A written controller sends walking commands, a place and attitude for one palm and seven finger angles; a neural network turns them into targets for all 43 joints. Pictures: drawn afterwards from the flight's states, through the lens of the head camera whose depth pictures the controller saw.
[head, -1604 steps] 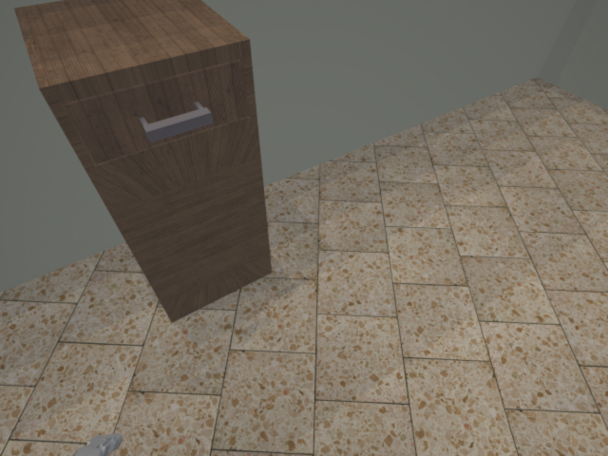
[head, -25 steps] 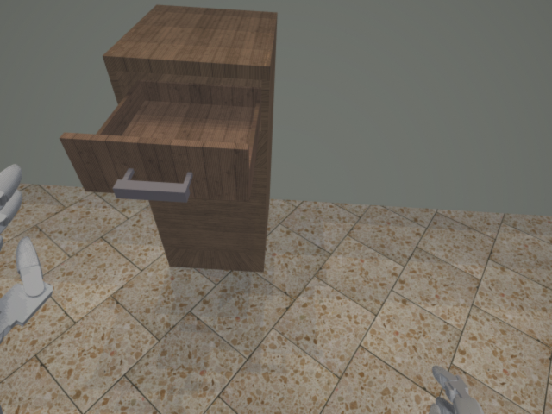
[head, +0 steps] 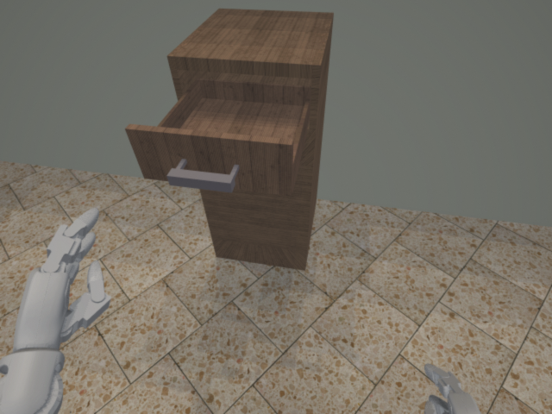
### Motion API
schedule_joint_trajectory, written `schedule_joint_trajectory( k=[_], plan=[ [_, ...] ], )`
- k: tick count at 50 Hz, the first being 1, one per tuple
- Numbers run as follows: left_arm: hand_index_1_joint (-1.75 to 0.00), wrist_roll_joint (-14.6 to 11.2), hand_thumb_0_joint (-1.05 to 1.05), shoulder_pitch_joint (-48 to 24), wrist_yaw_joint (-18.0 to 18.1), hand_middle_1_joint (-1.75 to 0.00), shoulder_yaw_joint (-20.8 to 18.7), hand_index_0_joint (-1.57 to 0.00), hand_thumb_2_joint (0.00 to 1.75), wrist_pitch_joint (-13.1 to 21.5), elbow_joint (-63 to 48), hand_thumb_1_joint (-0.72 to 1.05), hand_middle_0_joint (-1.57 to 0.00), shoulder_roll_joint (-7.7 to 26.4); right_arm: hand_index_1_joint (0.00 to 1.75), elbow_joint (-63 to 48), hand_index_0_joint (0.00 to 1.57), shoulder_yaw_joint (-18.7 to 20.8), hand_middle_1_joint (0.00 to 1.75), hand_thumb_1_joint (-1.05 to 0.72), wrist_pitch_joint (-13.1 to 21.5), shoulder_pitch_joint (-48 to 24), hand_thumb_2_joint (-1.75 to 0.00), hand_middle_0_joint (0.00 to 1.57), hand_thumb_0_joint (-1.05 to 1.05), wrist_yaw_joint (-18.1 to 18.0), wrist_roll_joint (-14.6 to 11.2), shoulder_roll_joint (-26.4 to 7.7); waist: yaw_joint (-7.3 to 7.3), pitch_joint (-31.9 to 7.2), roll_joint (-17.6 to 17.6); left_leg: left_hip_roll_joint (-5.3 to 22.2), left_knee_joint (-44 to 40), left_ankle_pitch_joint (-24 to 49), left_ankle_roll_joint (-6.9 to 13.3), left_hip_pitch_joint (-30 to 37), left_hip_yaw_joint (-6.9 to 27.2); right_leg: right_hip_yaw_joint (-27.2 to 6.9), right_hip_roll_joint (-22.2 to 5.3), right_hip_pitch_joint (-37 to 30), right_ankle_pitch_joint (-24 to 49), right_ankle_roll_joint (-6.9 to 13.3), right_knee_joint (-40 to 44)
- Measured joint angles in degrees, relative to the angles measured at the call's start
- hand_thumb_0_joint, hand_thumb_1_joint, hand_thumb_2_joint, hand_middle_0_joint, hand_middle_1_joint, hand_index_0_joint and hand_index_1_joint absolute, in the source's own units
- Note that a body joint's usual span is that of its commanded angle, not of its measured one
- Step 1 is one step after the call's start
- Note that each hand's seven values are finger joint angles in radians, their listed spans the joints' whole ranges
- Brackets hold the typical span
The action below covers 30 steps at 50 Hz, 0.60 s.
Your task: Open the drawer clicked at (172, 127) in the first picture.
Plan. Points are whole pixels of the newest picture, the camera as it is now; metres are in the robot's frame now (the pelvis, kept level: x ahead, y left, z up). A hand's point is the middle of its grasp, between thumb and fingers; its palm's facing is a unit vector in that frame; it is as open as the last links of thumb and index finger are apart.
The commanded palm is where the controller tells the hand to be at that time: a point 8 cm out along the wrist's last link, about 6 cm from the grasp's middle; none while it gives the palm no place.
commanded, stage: let the arm hang, fingers relaxed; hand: left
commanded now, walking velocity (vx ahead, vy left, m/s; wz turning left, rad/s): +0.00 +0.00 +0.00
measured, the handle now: (205, 173) +0.58 +0.18 +0.03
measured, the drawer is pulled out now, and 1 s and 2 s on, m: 0.30 0.30 0.30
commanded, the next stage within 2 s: look to check the result in 1.02 s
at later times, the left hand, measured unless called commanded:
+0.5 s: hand out of the picture -0.06 +0.20 -0.16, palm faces +0.02 -0.96 -0.29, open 7.3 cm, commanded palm none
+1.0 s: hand out of the picture +0.07 +0.16 -0.16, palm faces +0.00 -0.97 -0.23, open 7.4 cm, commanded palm none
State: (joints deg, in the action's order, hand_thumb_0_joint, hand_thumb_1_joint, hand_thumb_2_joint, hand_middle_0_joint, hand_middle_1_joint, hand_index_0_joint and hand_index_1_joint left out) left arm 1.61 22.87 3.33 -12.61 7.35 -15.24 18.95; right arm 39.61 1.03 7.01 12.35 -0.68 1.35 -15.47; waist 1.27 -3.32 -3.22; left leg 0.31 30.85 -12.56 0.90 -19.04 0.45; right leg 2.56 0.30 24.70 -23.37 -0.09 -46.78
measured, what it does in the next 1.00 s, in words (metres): stands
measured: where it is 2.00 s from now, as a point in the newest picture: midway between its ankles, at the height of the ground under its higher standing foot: outside the picture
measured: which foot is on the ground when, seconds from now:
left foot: down 0.00-1.00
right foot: down 0.00-1.00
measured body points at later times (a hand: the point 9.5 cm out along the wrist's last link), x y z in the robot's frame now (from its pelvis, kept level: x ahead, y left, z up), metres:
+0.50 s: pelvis -0.01 -0.02 +0.00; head +0.02 -0.03 +0.45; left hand -0.06 +0.25 -0.14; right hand -0.03 -0.25 -0.16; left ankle +0.04 +0.11 -0.73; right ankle +0.02 -0.14 -0.73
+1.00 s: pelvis +0.01 -0.02 +0.01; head +0.03 -0.03 +0.46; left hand +0.07 +0.22 -0.14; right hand +0.02 -0.25 -0.16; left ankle +0.04 +0.11 -0.73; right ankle +0.02 -0.14 -0.73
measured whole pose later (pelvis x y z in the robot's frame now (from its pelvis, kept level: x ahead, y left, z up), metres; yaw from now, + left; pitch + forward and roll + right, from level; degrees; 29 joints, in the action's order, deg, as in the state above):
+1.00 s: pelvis +0.01 -0.02 +0.01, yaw -1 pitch -2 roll +0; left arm 0.6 9.9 1.2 -1.0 -0.5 61.4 9.8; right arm 61.8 1.0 -0.3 14.0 -1.2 1.2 -10.1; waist 0.9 3.9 -1.4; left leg 1.0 24.3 -10.5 -1.1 -12.2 0.3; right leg -2.9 1.0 11.1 -13.0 0.2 -25.7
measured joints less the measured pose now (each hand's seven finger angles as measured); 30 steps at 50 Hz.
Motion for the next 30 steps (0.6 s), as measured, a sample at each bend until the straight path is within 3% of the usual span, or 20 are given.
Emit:
schedule_joint_trajectory(
  k=[2,4,5,6,9,12,19,30],
  plan=[
    [-0.3,0.3,0.0,-4.68,-1.38,-0.3,3.62,-0.2,0.9,-5.44,14.54,0.9,-0.2,-1.8,0.3,2.23,0.2,-0.18,0.3,-0.9,-1.97,-0.99,-0.9,0.2,0.0,0.37,0.58,-0.48,0.4,-0.17,-0.89,-0.74,0.59,0.21,0.03,-1.01,0.93,-2.55,-0.13,0.47,-2.53,-0.38,-1.53],
    [-0.3,0.5,0.01,-6.84,-2.12,-0.3,6.26,-0.2,0.9,-8.78,26.72,0.9,-0.2,-2.68,0.3,3.48,0.2,-1.08,0.3,-0.9,-3.57,-1.57,-0.9,0.2,0.0,0.57,0.64,0.35,-0.02,0.82,1.08,-1.66,2.12,-0.44,-0.37,-1.29,-0.21,-4.95,-1.07,-1.92,4.68,-0.04,4.14],
    [-0.3,0.6,0.01,-6.82,-2.44,-0.3,7.41,-0.2,0.9,-9.51,31.51,0.9,-0.2,-2.48,0.3,3.69,0.2,-1.53,0.3,-0.9,-4.17,-1.53,-0.89,0.2,0.0,0.71,0.45,1.26,-0.23,1.29,3.37,-2.56,3.7,-1.32,-0.66,-1.72,-1.39,-6.57,-2.11,-3.61,8.87,0.46,7.59],
    [-0.3,0.63,0.01,-6.97,-2.74,-0.3,8.56,-0.2,0.9,-9.93,36.99,0.91,-0.2,-3.26,0.3,4.35,0.2,-1.63,0.3,-0.9,-4.77,-1.78,-0.89,0.2,0.0,0.83,0.22,1.7,-0.38,2.2,3.91,-2.29,5.49,-2.38,-0.96,-2.04,-1.84,-7.04,-1.89,-3.78,7.1,0.26,7.15],
    [-0.3,0.16,0.01,-5.97,-3.86,-0.3,12.78,-0.2,0.9,-12.05,51.3,0.91,-0.2,-6.73,0.3,6.33,0.2,-1.1,0.3,-0.9,-6.7,-0.64,-0.89,0.2,0.0,1.06,-0.07,2.35,1.13,4.62,3.05,-1.21,5.86,-2.78,-1.3,-0.87,-0.53,-5.82,-0.79,-5.31,4.2,-0.37,6.77],
    [-0.3,-0.67,0.01,-4.24,-2.99,-0.3,12.83,-0.2,0.9,-11.85,59.7,0.95,-0.2,-8.79,0.3,9.42,0.2,-1.17,0.3,-0.9,-7.96,1.67,-0.89,0.2,0.0,0.89,-0.12,3.24,0.75,6.66,3.49,-0.24,4.19,-1.74,-1.57,-0.03,0.31,-5.0,0.13,-6.98,6.09,-0.23,10.08],
    [-0.3,-1.04,0.0,-2.3,-3.03,-0.3,11.92,-0.21,0.9,-10.6,70.35,0.96,-0.21,-6.53,0.3,16.71,0.2,-1.04,0.3,-0.9,-9.39,6.42,-0.89,0.2,0.0,0.23,-0.01,4.06,-1.74,9.0,2.46,0.65,-0.9,1.38,-1.72,1.33,1.36,-4.01,0.91,-9.56,10.31,0.24,17.44],
    [-0.3,-1.05,0.01,-3.08,-2.19,-0.3,11.52,-0.2,0.9,-9.61,77.25,0.92,-0.2,-6.45,0.3,20.77,0.2,0.11,0.3,-0.9,-8.96,5.9,-0.89,0.2,0.0,-0.17,-0.2,4.07,-1.42,7.47,0.16,0.56,-4.19,2.46,-1.52,3.86,0.55,-4.79,0.7,-11.46,11.15,0.16,19.95]
  ],
)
